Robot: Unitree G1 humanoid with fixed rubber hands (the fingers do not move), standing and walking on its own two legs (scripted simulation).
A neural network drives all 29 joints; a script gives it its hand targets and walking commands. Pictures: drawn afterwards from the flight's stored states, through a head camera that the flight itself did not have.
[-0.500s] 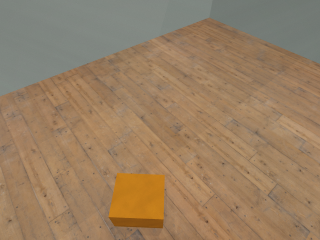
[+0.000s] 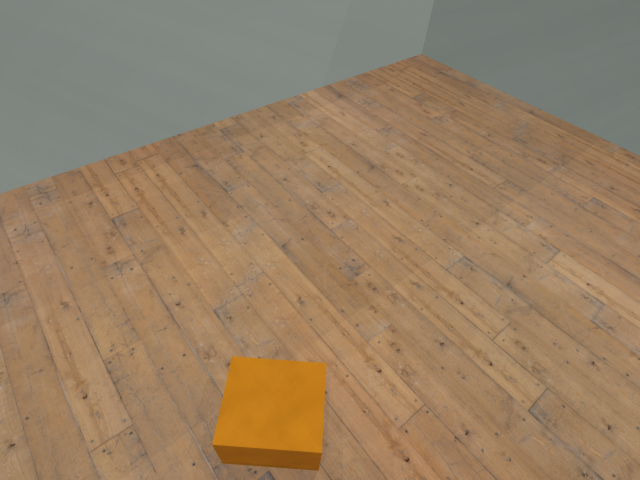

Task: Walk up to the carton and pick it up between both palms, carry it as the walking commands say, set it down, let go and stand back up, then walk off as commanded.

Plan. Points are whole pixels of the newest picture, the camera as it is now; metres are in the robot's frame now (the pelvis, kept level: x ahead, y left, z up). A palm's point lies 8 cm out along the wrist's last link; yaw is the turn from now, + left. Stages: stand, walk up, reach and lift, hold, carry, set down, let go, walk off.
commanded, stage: walk up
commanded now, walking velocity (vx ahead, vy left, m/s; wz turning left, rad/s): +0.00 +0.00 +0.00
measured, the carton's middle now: (274, 412) +0.44 +0.11 -0.68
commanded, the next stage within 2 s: stand in 2.00 s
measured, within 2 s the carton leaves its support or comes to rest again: neither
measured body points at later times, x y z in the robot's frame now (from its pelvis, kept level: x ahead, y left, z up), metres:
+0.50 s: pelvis +0.00 +0.09 +0.00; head +0.02 +0.11 +0.44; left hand -0.01 +0.35 -0.17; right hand +0.05 -0.14 -0.15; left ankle +0.03 +0.23 -0.74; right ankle -0.01 -0.05 -0.72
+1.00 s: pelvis +0.01 +0.06 +0.00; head +0.04 +0.04 +0.45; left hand +0.01 +0.28 -0.15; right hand +0.05 -0.19 -0.17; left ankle -0.02 +0.19 -0.72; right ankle -0.01 -0.01 -0.74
